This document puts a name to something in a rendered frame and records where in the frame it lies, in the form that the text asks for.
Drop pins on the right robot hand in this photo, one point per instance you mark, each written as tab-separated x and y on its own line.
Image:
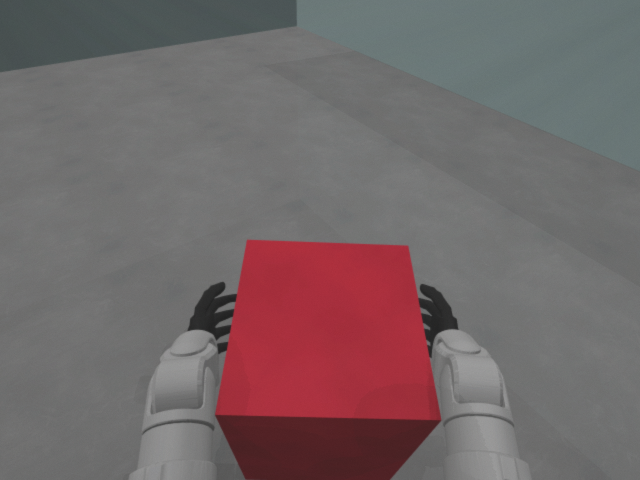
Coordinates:
441	319

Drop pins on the left robot forearm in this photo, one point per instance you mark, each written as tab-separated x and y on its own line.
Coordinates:
179	416

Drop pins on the left robot hand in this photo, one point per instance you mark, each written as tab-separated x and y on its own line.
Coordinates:
206	319

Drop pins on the right robot forearm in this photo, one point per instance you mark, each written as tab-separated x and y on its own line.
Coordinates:
479	429

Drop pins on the carton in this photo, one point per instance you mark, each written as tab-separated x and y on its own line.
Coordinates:
327	374

